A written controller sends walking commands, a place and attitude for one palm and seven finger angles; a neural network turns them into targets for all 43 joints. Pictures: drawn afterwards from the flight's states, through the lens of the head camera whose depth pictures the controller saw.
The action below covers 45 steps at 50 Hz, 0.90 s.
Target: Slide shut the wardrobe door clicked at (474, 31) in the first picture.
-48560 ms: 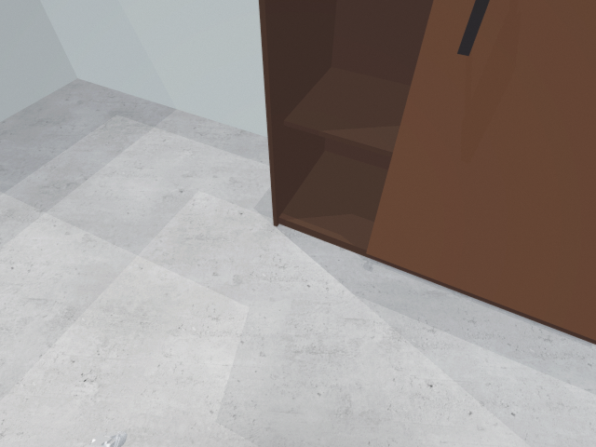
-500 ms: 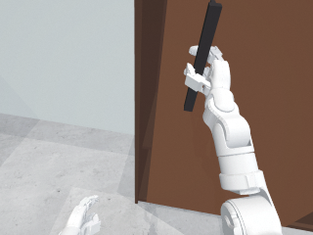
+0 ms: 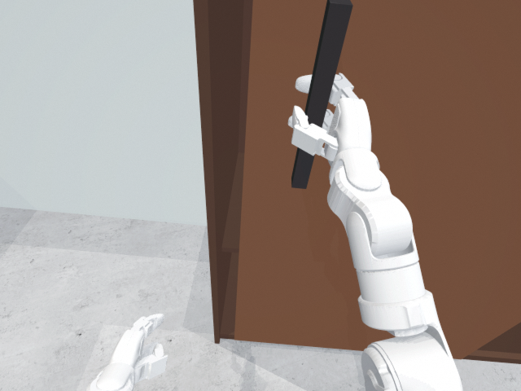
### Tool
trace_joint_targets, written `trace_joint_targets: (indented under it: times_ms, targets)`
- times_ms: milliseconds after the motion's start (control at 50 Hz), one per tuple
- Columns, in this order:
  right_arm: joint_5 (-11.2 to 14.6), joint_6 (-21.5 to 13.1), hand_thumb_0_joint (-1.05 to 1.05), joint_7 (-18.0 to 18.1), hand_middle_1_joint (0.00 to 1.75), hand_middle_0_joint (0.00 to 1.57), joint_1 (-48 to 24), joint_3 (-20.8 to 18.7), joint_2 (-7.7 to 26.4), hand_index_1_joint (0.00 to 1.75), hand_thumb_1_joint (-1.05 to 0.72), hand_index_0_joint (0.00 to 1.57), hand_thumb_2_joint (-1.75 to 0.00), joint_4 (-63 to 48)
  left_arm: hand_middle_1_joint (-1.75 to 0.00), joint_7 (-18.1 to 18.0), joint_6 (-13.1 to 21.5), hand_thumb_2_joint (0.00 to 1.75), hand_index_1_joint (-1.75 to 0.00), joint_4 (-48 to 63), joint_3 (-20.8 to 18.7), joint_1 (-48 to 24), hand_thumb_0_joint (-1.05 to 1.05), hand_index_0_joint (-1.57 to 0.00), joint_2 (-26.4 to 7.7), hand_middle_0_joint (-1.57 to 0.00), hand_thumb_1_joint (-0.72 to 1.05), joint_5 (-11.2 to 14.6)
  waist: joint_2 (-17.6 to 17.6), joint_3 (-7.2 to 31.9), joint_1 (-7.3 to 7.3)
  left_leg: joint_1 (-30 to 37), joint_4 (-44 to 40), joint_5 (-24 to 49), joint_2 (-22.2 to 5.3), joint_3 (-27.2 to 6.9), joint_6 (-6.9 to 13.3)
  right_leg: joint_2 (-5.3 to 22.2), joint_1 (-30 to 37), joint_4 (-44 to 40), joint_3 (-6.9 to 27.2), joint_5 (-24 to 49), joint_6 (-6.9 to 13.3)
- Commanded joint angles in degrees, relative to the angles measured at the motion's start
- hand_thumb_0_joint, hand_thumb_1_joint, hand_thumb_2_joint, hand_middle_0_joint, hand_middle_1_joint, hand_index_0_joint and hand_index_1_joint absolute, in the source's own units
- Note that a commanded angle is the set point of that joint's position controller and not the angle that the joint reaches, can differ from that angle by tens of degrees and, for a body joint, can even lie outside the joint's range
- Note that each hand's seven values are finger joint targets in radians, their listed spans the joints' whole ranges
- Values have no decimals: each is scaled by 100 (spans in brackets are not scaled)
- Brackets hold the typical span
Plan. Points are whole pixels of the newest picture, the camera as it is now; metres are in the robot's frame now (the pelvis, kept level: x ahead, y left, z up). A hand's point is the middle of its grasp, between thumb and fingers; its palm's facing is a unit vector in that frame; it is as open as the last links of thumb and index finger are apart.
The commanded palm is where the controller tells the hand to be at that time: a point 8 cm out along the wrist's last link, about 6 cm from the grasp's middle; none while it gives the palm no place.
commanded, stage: tug the door sideways, standing still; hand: right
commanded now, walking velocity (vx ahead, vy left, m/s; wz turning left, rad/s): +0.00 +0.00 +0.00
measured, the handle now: (313, 104) +0.43 -0.04 +0.26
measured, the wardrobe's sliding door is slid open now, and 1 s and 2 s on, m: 0.05 0.05 0.00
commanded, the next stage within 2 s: step sideways, sliding the door along in 0.32 s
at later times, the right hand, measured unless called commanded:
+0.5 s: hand (300, 132) +0.38 -0.02 +0.25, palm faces -0.05 +1.00 -0.07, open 6.4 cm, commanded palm +0.36 -0.05 +0.25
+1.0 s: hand (299, 138) +0.38 -0.02 +0.24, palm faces -0.10 +0.99 -0.10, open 6.8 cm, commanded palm +0.38 -0.01 +0.24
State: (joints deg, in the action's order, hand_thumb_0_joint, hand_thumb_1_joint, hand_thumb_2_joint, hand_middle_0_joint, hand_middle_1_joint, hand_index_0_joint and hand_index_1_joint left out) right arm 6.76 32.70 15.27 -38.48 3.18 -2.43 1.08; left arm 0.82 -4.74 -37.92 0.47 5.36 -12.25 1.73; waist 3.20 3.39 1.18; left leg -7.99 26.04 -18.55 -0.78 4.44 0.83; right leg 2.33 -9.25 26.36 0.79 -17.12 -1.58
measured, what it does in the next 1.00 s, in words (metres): lifts its left foot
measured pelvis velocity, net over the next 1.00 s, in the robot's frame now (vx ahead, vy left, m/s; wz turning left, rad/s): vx -0.04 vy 0.03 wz -0.08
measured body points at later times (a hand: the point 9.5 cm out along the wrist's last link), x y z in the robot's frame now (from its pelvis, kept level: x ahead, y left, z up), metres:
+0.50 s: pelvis -0.05 -0.02 +0.00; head -0.05 +0.00 +0.45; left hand +0.10 +0.19 -0.12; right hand +0.37 -0.07 +0.26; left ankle -0.05 +0.10 -0.74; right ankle -0.04 -0.15 -0.74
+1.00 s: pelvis -0.04 +0.03 -0.01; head +0.04 +0.02 +0.42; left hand +0.15 +0.24 -0.13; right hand +0.38 -0.07 +0.24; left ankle -0.04 +0.13 -0.69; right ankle -0.05 -0.10 -0.74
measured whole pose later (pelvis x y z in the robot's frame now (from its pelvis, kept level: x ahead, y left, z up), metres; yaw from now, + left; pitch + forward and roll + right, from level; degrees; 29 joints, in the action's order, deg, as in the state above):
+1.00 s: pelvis -0.04 +0.03 -0.01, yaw -5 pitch -3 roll -1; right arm 4.1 -5.8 6.4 -54.8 9.6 4.7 19.8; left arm -0.7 2.4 -39.5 -3.0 4.8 -10.3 2.0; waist -1.6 -14.9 3.4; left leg -25.0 59.3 -24.0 0.3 1.1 3.3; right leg 1.5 -14.4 34.9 -1.8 -17.9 -0.5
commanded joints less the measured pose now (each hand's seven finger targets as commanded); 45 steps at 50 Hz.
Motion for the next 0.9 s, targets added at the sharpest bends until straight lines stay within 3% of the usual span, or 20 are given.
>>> trace_joint_targets:
  times_ms: [0, 380, 400, 420, 440, 480, 500, 540, 560, 580, 620, 660, 700, 720, 740, 760, 780, 820, 860, 880]
  targets:
    - [-75, -502, 0, -22, 140, 45, -3040, 330, -188, 140, -90, 45, -90, -586, -30, -14, 338, 90, -30, 860, -147, -680, 0, -20, -350, -20, 90, -25, -812, 1784, -284, 549, 158, 4231, 90, -38, -13, -342, 776, 233, -238, 3293, 288]
    - [-29, -1606, 0, 117, 140, 45, -5088, 1130, -1217, 140, -90, 45, -90, 1123, -30, -21, 823, 90, -30, 439, -179, -253, 0, -20, -254, -20, 90, 4, -552, 1822, -521, -339, 1, 2187, 182, -49, 49, -243, 792, 74, 52, 1939, 233]
    - [-25, -1613, 0, 146, 140, 45, -5361, 1032, -1127, 140, -90, 45, -90, 1438, -30, -55, 851, 90, -30, 325, -177, -176, 0, -20, -275, -20, 90, 16, -640, 1704, -596, -458, -58, 2031, 189, -61, 27, -245, 709, 63, 36, 1745, 236]
    - [-335, -2718, 0, -252, 140, 45, -5408, -228, 1705, 140, -90, 45, -90, 886, -30, -148, 793, 90, -30, 562, -202, 91, 0, -20, -551, -20, 90, -112, -854, 1543, -443, -94, -132, 1544, -236, -367, -141, -60, 129, 101, -43, 1075, 407]
    - [-336, -3162, 0, -488, 140, 45, -5059, -170, 1498, 140, -90, 45, -90, 1206, -30, -250, 783, 90, -30, 422, -244, -243, 0, -20, -498, -20, 90, -124, -1101, 1421, -382, -194, -288, 1168, -297, -393, -134, -24, -88, 191, -114, 668, 457]
    - [-276, -3640, 0, -815, 140, 45, -4581, 224, 889, 140, -90, 45, -90, 1350, -30, -370, 769, 90, -30, 479, -200, -203, 0, -20, -391, -20, 90, -113, -930, 1201, -405, -555, -251, 112, -312, -311, -50, 118, 109, 142, -22, 129, 489]
    - [-251, -3825, 0, -904, 140, 45, -4654, 309, 811, 140, -90, 45, -90, 1258, -30, -431, 791, 90, -30, 531, -191, -198, 0, -20, -391, -20, 90, -92, -601, 1182, -439, -746, -24, -359, -225, -245, -4, 276, 219, -1, 196, -295, 543]
    - [-201, -4009, 0, -970, 140, 45, -4761, 320, 845, 140, -90, 45, -90, 1193, -30, -530, 819, 90, -30, 595, -183, -211, 0, -20, -497, -20, 90, -60, 284, 1066, -459, -1261, 1414, -561, 159, -52, -6, 1032, 271, -759, 1436, -1309, 888]
    - [-185, -4043, 0, -995, 140, 45, -4861, 323, 878, 140, -90, 45, -90, 1099, -30, -549, 835, 90, -30, 603, -195, -184, 0, -20, -502, -20, 90, -66, 520, 984, -436, -1640, 2097, -581, 193, -168, 26, 1480, 420, -901, 2171, -1130, 1198]
    - [-174, -4081, 0, -1025, 140, 45, -4986, 349, 890, 140, -90, 45, -90, 923, -30, -534, 874, 90, -30, 586, -189, -142, 0, -20, -459, -20, 90, -67, 366, 966, -425, -2022, 2341, -771, 75, -379, 81, 1723, 863, -795, 2418, -322, 1380]
    - [-161, -4151, 0, -1057, 140, 45, -5060, 322, 988, 140, -90, 45, -90, 855, -30, -488, 885, 90, -30, 539, -219, -45, 0, -20, -464, -20, 90, -70, 178, 1067, -425, -2089, 2015, -1011, -63, -565, 149, 1763, 1216, -342, 2272, 1150, 1393]
    - [-195, -4230, 0, -1085, 140, 45, -5077, 306, 987, 140, -90, 45, -90, 707, -30, -451, 943, 90, -30, 477, -216, -11, 0, -20, -452, -20, 90, -68, 335, 1269, -407, -1422, 1170, -623, -57, -490, 172, 1614, 1251, 195, 1504, 2023, 1223]
    - [-253, -4268, 0, -1162, 140, 45, -5251, 567, 721, 140, -90, 45, -90, 630, -30, -422, 980, 90, -30, 536, -231, 0, 0, -20, -455, -20, 90, -23, 125, 1447, -441, -76, 124, 427, 2, -353, 193, 1095, 526, 703, 663, 1878, 856]
    - [-339, -4239, 0, -1180, 140, 45, -5235, 589, 747, 140, -90, 45, -90, 743, -30, -436, 988, 90, -30, 550, -254, -55, 0, -20, -408, -20, 90, 11, -523, 1447, -457, 431, -228, 591, -216, -494, 254, 632, -54, 1040, 205, 1183, 634]
    - [-382, -4228, 0, -1181, 140, 45, -5293, 596, 739, 140, -90, 45, -90, 717, -30, -458, 983, 90, -30, 580, -254, -186, 0, -20, -326, -20, 90, -8, -1278, 1362, -373, 602, -570, 150, -699, -1215, 474, 87, -677, 1613, -321, 309, 445]
    - [-390, -4227, 0, -1192, 140, 45, -5195, 463, 855, 140, -90, 45, -90, 865, -30, -468, 990, 90, -30, 480, -342, -206, 0, -20, -345, -20, 90, 11, -2212, 965, -259, 660, -1046, -121, -1196, -2219, 954, -351, -1326, 2415, -409, -698, 257]
    - [-372, -4289, 0, -1223, 140, 45, -5187, 539, 664, 140, -90, 45, -90, 858, -30, -491, 1053, 90, -30, 438, -377, -269, 0, -20, -334, -20, 90, -7, -2133, 688, -153, 818, -1015, 519, -1505, -2607, 1320, -220, -1781, 2998, -118, -1116, 234]
    - [-443, -4453, 0, -1280, 140, 45, -5527, 1070, 103, 140, -90, 45, -90, 423, -30, -461, 1167, 90, -30, 354, -318, -202, 0, -20, -170, -20, 90, -30, -1359, 819, -299, 1101, -240, 2750, -1390, -1727, 1308, -12, -1464, 2219, -11, -1047, 266]
    - [-530, -4559, 0, -1245, 140, 45, -5498, 1146, 99, 140, -90, 45, -90, 383, -30, -413, 1154, 90, -30, 342, -333, -92, 0, -20, -145, -20, 90, -61, -1037, 1333, -504, 247, 1096, 3540, -758, -375, 683, -54, 563, -60, -514, 826, 252]
    - [-467, -4608, 0, -1244, 140, 45, -5467, 1324, -29, 140, -90, 45, -90, 238, -30, -332, 1136, 90, -30, 420, -435, 9, 0, -20, -387, -20, 90, -48, -112, 1634, -664, -1373, 2410, 2569, -396, -36, 339, 794, 2266, -539, 467, 2126, 538]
